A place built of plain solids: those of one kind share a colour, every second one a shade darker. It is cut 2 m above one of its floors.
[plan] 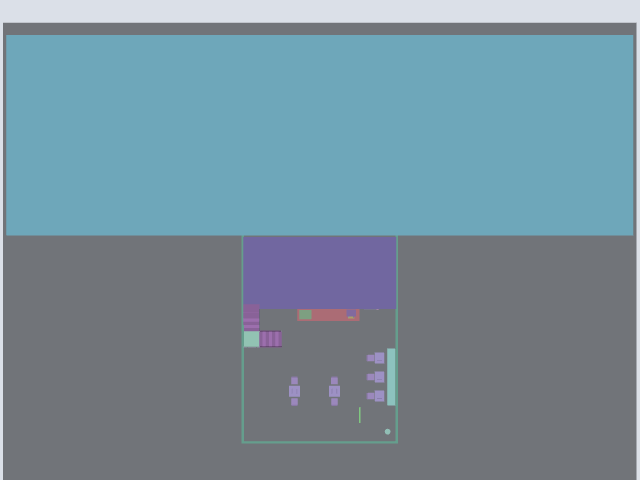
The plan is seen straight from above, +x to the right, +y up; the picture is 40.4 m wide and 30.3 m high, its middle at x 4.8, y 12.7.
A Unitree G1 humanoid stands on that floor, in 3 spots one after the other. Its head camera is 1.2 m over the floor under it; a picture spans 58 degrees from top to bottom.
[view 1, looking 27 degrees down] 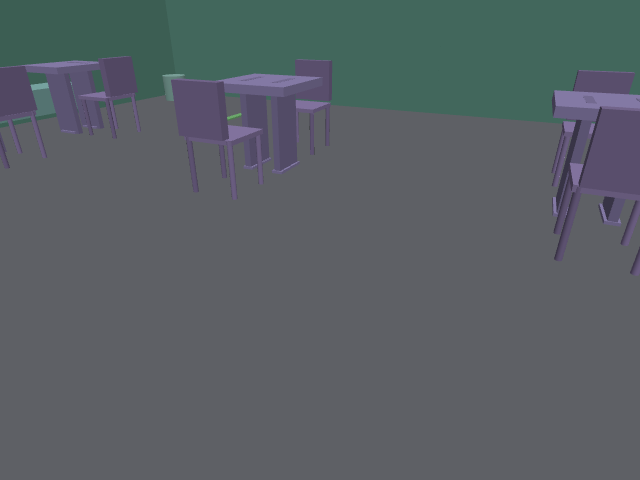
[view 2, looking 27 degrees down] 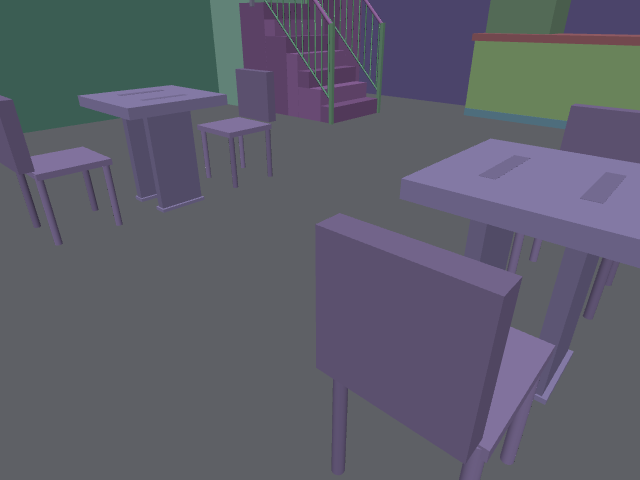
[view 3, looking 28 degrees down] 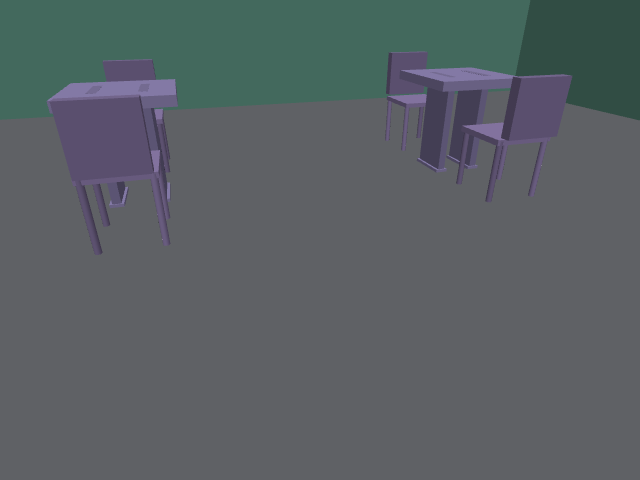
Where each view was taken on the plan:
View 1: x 3.68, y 6.45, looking -65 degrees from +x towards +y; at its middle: ground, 2.64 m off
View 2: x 6.05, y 1.65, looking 132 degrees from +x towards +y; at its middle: side_chair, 0.86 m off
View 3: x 5.33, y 6.34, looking -107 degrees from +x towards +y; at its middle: ground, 2.56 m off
